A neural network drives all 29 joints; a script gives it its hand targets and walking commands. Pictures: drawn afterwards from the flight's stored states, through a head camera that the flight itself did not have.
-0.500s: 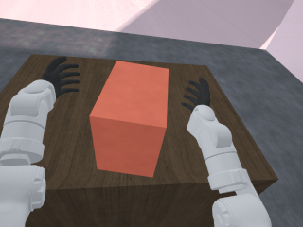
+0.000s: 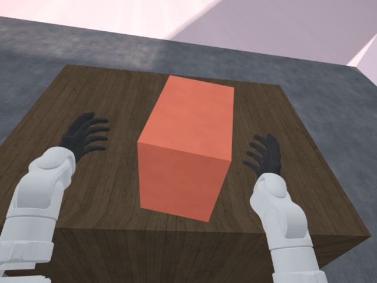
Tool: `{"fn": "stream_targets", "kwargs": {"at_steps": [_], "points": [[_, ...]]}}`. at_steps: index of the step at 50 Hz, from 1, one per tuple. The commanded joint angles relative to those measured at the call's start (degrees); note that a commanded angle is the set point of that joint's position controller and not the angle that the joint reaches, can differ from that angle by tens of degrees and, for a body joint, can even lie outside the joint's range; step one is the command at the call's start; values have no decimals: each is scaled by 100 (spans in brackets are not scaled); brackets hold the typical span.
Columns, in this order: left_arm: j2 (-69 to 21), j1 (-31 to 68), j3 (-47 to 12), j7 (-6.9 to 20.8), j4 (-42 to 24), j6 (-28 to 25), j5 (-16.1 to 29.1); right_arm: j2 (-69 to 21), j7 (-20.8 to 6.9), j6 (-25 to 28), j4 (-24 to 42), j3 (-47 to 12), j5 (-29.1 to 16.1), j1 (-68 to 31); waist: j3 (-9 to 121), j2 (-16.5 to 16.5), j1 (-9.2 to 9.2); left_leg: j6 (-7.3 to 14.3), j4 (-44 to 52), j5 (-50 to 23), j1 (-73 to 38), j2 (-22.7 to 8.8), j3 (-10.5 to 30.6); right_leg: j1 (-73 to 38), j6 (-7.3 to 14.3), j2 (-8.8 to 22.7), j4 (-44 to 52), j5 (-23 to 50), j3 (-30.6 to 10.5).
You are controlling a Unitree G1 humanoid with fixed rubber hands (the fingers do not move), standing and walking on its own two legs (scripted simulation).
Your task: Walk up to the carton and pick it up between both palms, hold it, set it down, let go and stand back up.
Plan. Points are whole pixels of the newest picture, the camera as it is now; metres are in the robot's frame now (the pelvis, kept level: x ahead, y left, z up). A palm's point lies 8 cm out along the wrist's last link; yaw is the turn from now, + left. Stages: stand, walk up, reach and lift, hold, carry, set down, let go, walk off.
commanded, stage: set down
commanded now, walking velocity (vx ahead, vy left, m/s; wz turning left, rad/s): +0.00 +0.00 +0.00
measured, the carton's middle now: (188, 146) +0.46 -0.01 +0.04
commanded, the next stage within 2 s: none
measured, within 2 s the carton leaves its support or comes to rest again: neither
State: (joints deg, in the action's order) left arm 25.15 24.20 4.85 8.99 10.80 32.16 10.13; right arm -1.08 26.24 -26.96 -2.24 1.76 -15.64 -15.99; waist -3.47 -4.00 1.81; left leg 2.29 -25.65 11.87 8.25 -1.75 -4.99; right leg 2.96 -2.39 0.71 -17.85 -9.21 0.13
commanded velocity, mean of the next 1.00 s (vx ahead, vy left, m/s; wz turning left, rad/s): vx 0.00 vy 0.00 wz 0.00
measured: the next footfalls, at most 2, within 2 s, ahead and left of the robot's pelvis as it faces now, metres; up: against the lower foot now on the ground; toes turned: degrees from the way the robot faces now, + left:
none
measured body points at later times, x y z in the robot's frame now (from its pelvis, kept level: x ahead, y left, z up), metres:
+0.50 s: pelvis +0.02 +0.00 +0.00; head +0.02 +0.03 +0.45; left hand +0.30 +0.23 +0.09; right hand +0.27 -0.17 +0.09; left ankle +0.03 +0.09 -0.74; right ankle +0.01 -0.15 -0.74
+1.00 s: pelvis +0.04 -0.01 +0.00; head +0.05 +0.03 +0.45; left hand +0.23 +0.25 +0.04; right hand +0.22 -0.16 +0.05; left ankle +0.03 +0.09 -0.74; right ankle +0.01 -0.15 -0.74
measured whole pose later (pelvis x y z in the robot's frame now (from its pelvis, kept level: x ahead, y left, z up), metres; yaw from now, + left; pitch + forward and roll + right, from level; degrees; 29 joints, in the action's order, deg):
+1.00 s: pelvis +0.04 -0.01 +0.00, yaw +0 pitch -5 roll -2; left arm 25.0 -21.9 4.2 10.2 -12.1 6.4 12.9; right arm -5.1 21.8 -0.6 15.4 -8.8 -8.2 33.0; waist -6.3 -3.4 -5.0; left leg 1.2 -24.8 14.8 5.3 -2.2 -4.6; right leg -0.1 -1.7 0.1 -16.6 -11.9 0.3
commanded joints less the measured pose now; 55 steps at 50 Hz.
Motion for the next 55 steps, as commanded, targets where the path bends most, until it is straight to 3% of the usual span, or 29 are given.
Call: {"fn": "stream_targets", "kwargs": {"at_steps": [1,4,8,11,12,13,14,17,18,19,22,23,26,27,28,29,31,33,41,44,47,48,50,53,55], "points": [[640,1203,292,-21,-1385,-248,33,303,-98,248,1361,-40,25,-790,1457,1066,-2,-494,457,-788,-875,-38,129,87,376,-227,208,519,153],[613,806,244,-11,-1729,-265,94,312,-136,257,1636,-5,114,-323,1381,1069,46,-507,462,-951,-924,-66,153,115,379,-241,239,586,146],[612,336,312,4,-2103,-314,79,331,-163,310,1976,-66,121,102,1182,1061,-106,-510,508,-802,-827,-79,162,136,393,-218,251,427,114],[541,-81,204,31,-2213,-325,182,323,-186,314,2170,-84,188,568,1069,979,-25,-509,501,-802,-816,-93,153,168,379,-207,288,401,99],[598,-140,299,18,-2317,-370,175,287,-198,350,2367,-132,192,592,1045,981,-166,-499,510,-747,-739,-76,133,164,366,-187,268,388,69],[534,-547,327,14,-2494,-422,139,192,-203,384,2382,-214,174,1096,1008,933,-161,-493,503,-939,-870,-87,156,100,379,-176,283,554,91],[557,-317,279,19,-2508,-443,218,274,-216,394,2537,-234,166,762,1032,960,-231,-502,501,-888,-770,-84,134,168,379,-181,279,460,70],[578,-814,301,25,-2545,-522,256,178,-232,409,2567,-297,233,1391,831,843,-223,-445,525,-641,-722,-81,114,204,383,-140,317,321,54],[576,-847,309,23,-2603,-575,265,201,-236,438,2711,-347,271,1395,859,895,-300,-434,534,-680,-706,-83,100,195,364,-116,285,373,37],[576,-906,273,41,-2611,-581,281,204,-234,450,2687,-291,295,1575,787,936,-224,-457,538,-597,-704,-88,111,234,370,-119,297,279,47],[560,-1466,356,31,-2738,-754,285,55,-248,579,2775,-449,295,2158,749,839,-320,-421,503,-814,-827,-91,102,221,351,-83,305,486,35],[637,-1236,360,36,-2859,-815,347,72,-251,629,2945,-461,292,1942,861,876,-375,-435,486,-892,-825,-95,93,274,341,-70,306,529,15],[614,-1788,329,63,-2785,-950,333,77,-241,772,2877,-442,405,2533,633,826,-298,-443,455,-924,-863,-99,93,313,325,-55,348,553,40],[561,-2144,394,87,-2772,-1016,301,-45,-241,843,2876,-560,363,3005,560,860,-359,-430,442,-1014,-934,-87,106,269,315,-41,369,665,12],[675,-1831,414,84,-2782,-1083,323,3,-246,927,2973,-550,388,2595,623,928,-437,-436,427,-1012,-897,-82,95,384,299,-25,361,631,-10],[609,-2215,415,63,-2863,-1181,315,-73,-265,1010,2997,-615,387,2961,533,914,-479,-432,414,-1065,-931,-90,124,374,311,-31,351,661,21],[680,-2316,378,95,-2932,-1339,384,-78,-267,1150,3069,-595,462,3123,530,825,-397,-444,380,-1049,-938,-91,98,438,286,-10,346,722,6],[644,-2749,396,102,-2940,-1532,381,-148,-281,1339,3100,-727,487,3602,498,819,-463,-417,384,-1115,-1049,-89,124,445,267,26,372,825,11],[664,-3720,379,67,-3131,-2316,368,-247,-389,2190,3022,-977,637,4481,334,942,-663,-421,302,-1324,-1023,-120,189,531,313,53,377,775,1],[584,-4249,312,73,-3057,-2578,325,-288,-430,2545,2705,-1013,725,4968,221,941,-583,-445,264,-1608,-1175,-151,279,521,341,26,408,917,4],[635,-4398,265,119,-3054,-2833,297,-333,-438,2875,2541,-1099,768,5106,208,1001,-633,-434,209,-1707,-1202,-117,295,483,335,37,415,925,-8],[648,-4421,271,127,-3000,-2880,251,-326,-461,2968,2432,-1047,809,5125,88,1086,-579,-450,218,-1566,-1201,-114,301,560,362,50,415,771,-22],[690,-4455,208,109,-3102,-2999,265,-294,-483,3133,2438,-1025,858,5126,35,1199,-653,-456,238,-1474,-1139,-140,333,559,391,26,421,561,-7],[632,-4642,132,119,-2892,-3074,261,-315,-520,3297,2120,-992,911,5249,-192,1129,-584,-447,283,-1308,-1064,-157,425,513,395,29,412,401,-11],[618,-4784,99,98,-2767,-3099,207,-233,-587,3356,2023,-996,904,5266,-154,1155,-632,-459,299,-1298,-1078,-165,459,467,418,33,390,355,-9]]}}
